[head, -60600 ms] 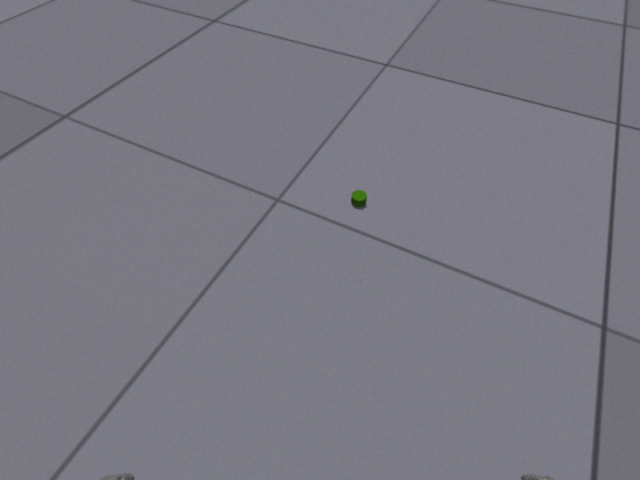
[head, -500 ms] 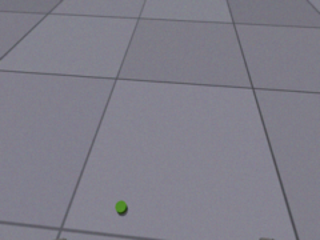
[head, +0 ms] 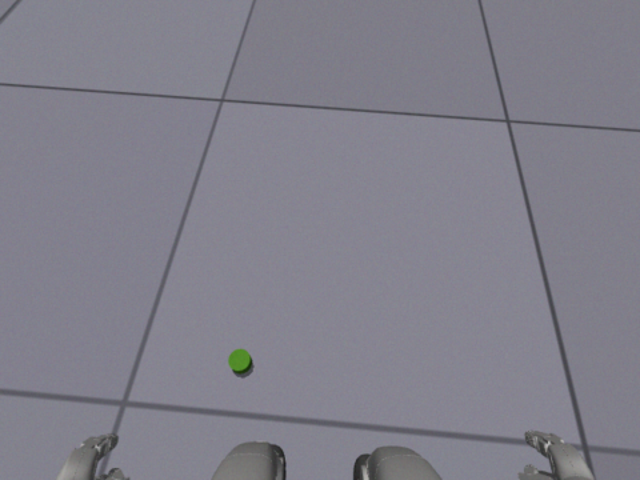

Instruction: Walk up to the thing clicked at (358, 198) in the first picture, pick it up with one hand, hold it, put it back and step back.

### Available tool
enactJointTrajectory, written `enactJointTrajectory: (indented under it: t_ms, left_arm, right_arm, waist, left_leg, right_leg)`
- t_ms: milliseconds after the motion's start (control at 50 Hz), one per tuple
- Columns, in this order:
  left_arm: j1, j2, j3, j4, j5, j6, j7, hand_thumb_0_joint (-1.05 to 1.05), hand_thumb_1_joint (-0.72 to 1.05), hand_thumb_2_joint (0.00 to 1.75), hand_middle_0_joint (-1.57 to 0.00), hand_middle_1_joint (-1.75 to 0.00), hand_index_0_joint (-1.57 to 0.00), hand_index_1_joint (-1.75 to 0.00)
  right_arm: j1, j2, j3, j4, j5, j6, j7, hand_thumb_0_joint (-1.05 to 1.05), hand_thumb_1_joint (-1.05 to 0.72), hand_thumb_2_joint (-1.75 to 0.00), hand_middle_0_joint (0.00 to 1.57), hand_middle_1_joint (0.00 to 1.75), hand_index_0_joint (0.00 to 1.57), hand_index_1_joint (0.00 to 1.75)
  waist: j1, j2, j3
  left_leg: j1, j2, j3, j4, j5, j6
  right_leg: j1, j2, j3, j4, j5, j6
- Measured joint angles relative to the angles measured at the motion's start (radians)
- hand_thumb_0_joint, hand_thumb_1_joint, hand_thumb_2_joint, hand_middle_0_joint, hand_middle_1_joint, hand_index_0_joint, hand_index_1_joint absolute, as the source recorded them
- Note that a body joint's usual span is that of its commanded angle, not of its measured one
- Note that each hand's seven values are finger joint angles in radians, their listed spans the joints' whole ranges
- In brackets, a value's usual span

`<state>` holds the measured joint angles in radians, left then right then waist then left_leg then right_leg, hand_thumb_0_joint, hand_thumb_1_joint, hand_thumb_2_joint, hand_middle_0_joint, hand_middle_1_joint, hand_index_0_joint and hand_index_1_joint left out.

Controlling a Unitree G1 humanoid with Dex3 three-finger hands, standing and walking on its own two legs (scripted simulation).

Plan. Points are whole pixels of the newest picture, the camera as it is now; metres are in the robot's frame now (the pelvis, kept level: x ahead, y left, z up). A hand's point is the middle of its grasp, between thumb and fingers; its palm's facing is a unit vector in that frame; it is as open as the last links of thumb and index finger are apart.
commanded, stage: step back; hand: left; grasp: from above
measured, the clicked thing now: (240, 361) +0.41 +0.24 -0.75
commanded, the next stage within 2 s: none
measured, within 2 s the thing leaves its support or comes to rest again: neither
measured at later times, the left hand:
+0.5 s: hand out of the picture -0.01 +0.24 -0.14, palm faces +0.03 -0.90 -0.43, open 7.4 cm
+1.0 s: hand out of the picture -0.15 +0.27 -0.16, palm faces -0.03 -0.91 -0.41, open 7.4 cm
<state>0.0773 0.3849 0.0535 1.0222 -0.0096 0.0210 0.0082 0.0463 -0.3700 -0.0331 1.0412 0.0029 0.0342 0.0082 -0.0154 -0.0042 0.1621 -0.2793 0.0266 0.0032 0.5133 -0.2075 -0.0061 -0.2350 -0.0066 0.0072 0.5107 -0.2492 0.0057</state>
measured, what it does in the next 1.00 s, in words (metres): walks backwards: right foot, then left foot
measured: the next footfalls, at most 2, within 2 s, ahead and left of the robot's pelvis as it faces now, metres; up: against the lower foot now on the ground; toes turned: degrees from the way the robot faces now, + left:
right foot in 0.24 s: -0.03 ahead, -0.13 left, +0.00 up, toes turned +1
left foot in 0.62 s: -0.12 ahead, +0.11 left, +0.00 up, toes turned +0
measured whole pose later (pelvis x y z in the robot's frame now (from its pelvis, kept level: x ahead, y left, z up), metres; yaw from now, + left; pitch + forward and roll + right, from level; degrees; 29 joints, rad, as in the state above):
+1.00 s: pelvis -0.25 -0.01 -0.01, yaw -3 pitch -3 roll +0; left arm 0.18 0.40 0.09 0.85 0.01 0.04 0.02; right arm 0.06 -0.36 -0.03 0.81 -0.03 0.04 0.00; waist 0.01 -0.01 0.20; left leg -0.36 0.03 0.04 0.59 -0.18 0.02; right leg -0.30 0.05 0.09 0.91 -0.51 0.04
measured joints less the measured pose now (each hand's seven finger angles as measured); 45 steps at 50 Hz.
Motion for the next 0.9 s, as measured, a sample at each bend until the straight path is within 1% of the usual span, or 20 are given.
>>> enactJointTrajectory:
  t_ms: [80,140,180,220,240,260,300,320,360,420,500,580,620,660,680,700,740,800,840,900]
  left_arm:
    - [-0.005,0.021,0.003,-0.039,0.007,0.013,-0.002,0.0,0.9,0.9,-0.21,-0.3,-0.21,-0.3]
    - [0.004,0.026,0.011,-0.057,0.013,0.022,-0.005,0.0,0.9,0.9,-0.21,-0.3,-0.2,-0.3]
    - [0.025,0.021,0.015,-0.067,0.013,0.023,-0.008,0.0,0.9,0.9,-0.21,-0.3,-0.2,-0.3]
    - [0.058,0.015,0.017,-0.076,0.014,0.015,-0.01,0.0,0.9,0.9,-0.21,-0.3,-0.2,-0.3]
    - [0.077,0.016,0.02,-0.081,0.02,0.008,-0.009,0.0,0.9,0.9,-0.21,-0.3,-0.2,-0.3]
    - [0.085,0.003,0.025,-0.08,0.026,0.004,-0.005,0.0,0.9,0.9,-0.21,-0.3,-0.2,-0.3]
    - [0.093,-0.025,0.019,-0.078,0.035,0.008,-0.003,0.0,0.9,0.9,-0.21,-0.3,-0.2,-0.3]
    - [0.098,-0.034,0.015,-0.08,0.04,0.01,-0.003,0.0,0.9,0.9,-0.21,-0.3,-0.21,-0.3]
    - [0.108,-0.044,0.013,-0.091,0.044,0.011,-0.002,0.0,0.9,0.9,-0.21,-0.3,-0.21,-0.3]
    - [0.106,-0.046,0.014,-0.115,0.042,0.01,0.003,0.01,0.9,0.9,-0.21,-0.3,-0.21,-0.3]
    - [0.081,-0.05,0.015,-0.173,0.034,-0.003,0.017,0.01,0.9,0.9,-0.21,-0.31,-0.21,-0.3]
    - [0.055,-0.039,0.013,-0.219,0.027,-0.004,0.023,0.0,0.9,0.9,-0.21,-0.31,-0.21,-0.3]
    - [0.045,-0.026,0.011,-0.228,0.022,0.005,0.02,0.0,0.9,0.9,-0.21,-0.31,-0.21,-0.3]
    - [0.028,-0.002,0.013,-0.222,0.017,0.019,0.017,0.0,0.9,0.9,-0.21,-0.3,-0.21,-0.3]
    - [0.028,0.003,0.015,-0.215,0.013,0.026,0.017,0.0,0.9,0.9,-0.21,-0.3,-0.21,-0.3]
    - [0.031,0.002,0.018,-0.205,0.013,0.033,0.02,0.0,0.9,0.9,-0.21,-0.3,-0.21,-0.3]
    - [0.036,-0.004,0.019,-0.182,0.017,0.044,0.024,0.0,0.9,0.9,-0.21,-0.3,-0.21,-0.3]
    - [0.058,0.001,0.023,-0.176,0.009,0.04,0.02,0.01,0.9,0.9,-0.21,-0.3,-0.21,-0.3]
    - [0.073,0.007,0.028,-0.181,0.008,0.031,0.017,0.0,0.9,0.9,-0.21,-0.3,-0.21,-0.3]
    - [0.088,0.016,0.033,-0.183,0.013,0.023,0.017,0.0,0.9,0.9,-0.21,-0.3,-0.21,-0.3]
  right_arm:
    - [-0.004,-0.011,-0.013,-0.037,-0.004,0.013,0.004,0.01,-0.9,-0.9,0.2,0.3,0.2,0.3]
    - [-0.001,-0.012,-0.019,-0.065,-0.017,0.02,0.004,0.01,-0.9,-0.9,0.2,0.3,0.2,0.3]
    - [0.001,-0.015,-0.02,-0.083,-0.023,0.024,0.002,0.01,-0.9,-0.9,0.2,0.3,0.2,0.3]
    - [0.002,-0.023,-0.019,-0.099,-0.022,0.03,0.0,0.01,-0.9,-0.9,0.2,0.3,0.2,0.3]
    - [-0.004,-0.027,-0.017,-0.106,-0.016,0.034,-0.002,0.01,-0.9,-0.9,0.2,0.3,0.2,0.3]
    - [-0.019,-0.035,-0.018,-0.11,-0.011,0.038,-0.008,0.01,-0.9,-0.9,0.2,0.3,0.2,0.3]
    - [-0.028,-0.047,-0.022,-0.12,-0.006,0.04,-0.021,0.01,-0.9,-0.9,0.2,0.3,0.2,0.3]
    - [-0.02,-0.046,-0.023,-0.124,-0.003,0.038,-0.025,0.01,-0.9,-0.9,0.2,0.3,0.2,0.3]
    - [-0.001,-0.039,-0.021,-0.122,0.001,0.033,-0.025,0.01,-0.9,-0.9,0.2,0.3,0.2,0.3]
    - [0.039,-0.032,-0.009,-0.118,0.004,0.027,-0.025,0.01,-0.9,-0.9,0.2,0.3,0.2,0.3]
    - [0.08,-0.04,0.0,-0.11,-0.003,0.03,-0.033,0.01,-0.9,-0.9,0.2,0.3,0.2,0.3]
    - [0.083,-0.041,-0.002,-0.12,-0.011,0.028,-0.033,0.01,-0.9,-0.9,0.2,0.3,0.2,0.3]
    - [0.081,-0.039,-0.007,-0.13,-0.016,0.017,-0.028,0.01,-0.9,-0.9,0.2,0.3,0.2,0.3]
    - [0.067,-0.015,-0.013,-0.132,-0.025,0.011,-0.024,0.01,-0.9,-0.9,0.2,0.3,0.2,0.3]
    - [0.066,-0.004,-0.012,-0.137,-0.031,0.011,-0.018,0.01,-0.9,-0.9,0.2,0.3,0.2,0.3]
    - [0.068,0.0,-0.008,-0.145,-0.034,0.011,-0.011,0.01,-0.9,-0.9,0.2,0.3,0.2,0.3]
    - [0.076,0.005,-0.006,-0.155,-0.037,0.009,-0.006,0.01,-0.9,-0.9,0.2,0.3,0.2,0.3]
    - [0.079,0.016,0.0,-0.16,-0.038,0.012,-0.012,0.01,-0.9,-0.9,0.2,0.3,0.2,0.3]
    - [0.068,0.018,0.002,-0.168,-0.034,0.011,-0.015,0.01,-0.9,-0.9,0.2,0.3,0.2,0.3]
    - [0.046,0.018,0.001,-0.191,-0.028,0.003,-0.017,0.01,-0.9,-0.9,0.2,0.3,0.2,0.3]
  waist:
    - [0.004,-0.013,0.019]
    - [0.005,-0.003,0.021]
    - [0.012,0.015,0.008]
    - [0.025,0.029,-0.015]
    - [0.033,0.024,-0.026]
    - [0.037,0.04,-0.013]
    - [0.028,0.072,0.014]
    - [0.029,0.076,0.016]
    - [0.041,0.065,0.013]
    - [0.042,0.047,0.005]
    - [0.038,0.044,0.016]
    - [0.029,0.031,0.049]
    - [0.019,0.021,0.058]
    - [0.026,-0.035,0.083]
    - [0.034,-0.051,0.083]
    - [0.031,-0.047,0.074]
    - [0.01,-0.021,0.049]
    - [0.013,-0.019,0.007]
    - [0.02,-0.02,-0.002]
    - [0.027,-0.022,0.006]
  left_leg:
    - [-0.048,-0.006,0.01,0.062,-0.011,0.005]
    - [-0.079,0.005,0.003,0.101,-0.014,0.005]
    - [-0.104,0.023,-0.001,0.119,-0.012,0.005]
    - [-0.14,0.035,0.002,0.154,-0.018,-0.001]
    - [-0.169,0.026,-0.004,0.196,-0.032,0.004]
    - [-0.19,0.007,-0.051,0.257,-0.105,0.01]
    - [-0.221,-0.056,-0.135,0.401,-0.245,0.02]
    - [-0.234,-0.087,-0.15,0.468,-0.279,0.025]
    - [-0.241,-0.13,-0.148,0.576,-0.291,0.021]
    - [-0.22,-0.163,-0.145,0.662,-0.278,0.004]
    - [-0.143,-0.142,-0.131,0.585,-0.289,-0.009]
    - [-0.054,-0.087,-0.086,0.355,-0.293,-0.001]
    - [0.001,-0.061,-0.064,0.193,-0.214,0.013]
    - [0.026,-0.086,-0.031,0.148,-0.152,0.025]
    - [0.027,-0.089,-0.016,0.149,-0.149,0.03]
    - [0.021,-0.078,-0.016,0.155,-0.148,0.035]
    - [0.014,-0.051,-0.037,0.143,-0.129,0.042]
    - [0.01,-0.03,-0.03,0.078,-0.074,0.041]
    - [0.001,-0.022,-0.017,0.053,-0.044,0.04]
    - [-0.022,-0.014,0.002,0.045,-0.012,0.04]
  right_leg:
    - [-0.073,-0.004,0.012,0.113,-0.03,-0.019]
    - [-0.119,0.031,0.017,0.301,-0.187,-0.036]
    - [-0.12,0.051,0.009,0.371,-0.244,-0.046]
    - [-0.069,0.046,0.007,0.27,-0.168,-0.049]
    - [-0.05,0.039,0.025,0.212,-0.161,-0.045]
    - [-0.057,0.049,0.027,0.227,-0.176,-0.044]
    - [-0.057,0.055,0.011,0.235,-0.167,-0.047]
    - [-0.058,0.05,0.008,0.224,-0.155,-0.048]
    - [-0.063,0.037,0.016,0.192,-0.123,-0.05]
    - [-0.078,0.019,0.01,0.144,-0.08,-0.05]
    - [-0.104,0.005,-0.018,0.118,-0.042,-0.044]
    - [-0.136,-0.011,-0.042,0.136,-0.02,-0.031]
    - [-0.157,-0.02,-0.054,0.168,-0.02,-0.02]
    - [-0.17,-0.048,-0.024,0.204,-0.017,-0.011]
    - [-0.18,-0.034,0.01,0.236,-0.079,-0.015]
    - [-0.195,0.004,0.044,0.304,-0.183,-0.015]
    - [-0.22,0.078,0.082,0.484,-0.293,-0.015]
    - [-0.239,0.133,0.13,0.676,-0.28,-0.017]
    - [-0.222,0.135,0.141,0.716,-0.26,-0.005]
    - [-0.167,0.112,0.14,0.65,-0.253,0.02]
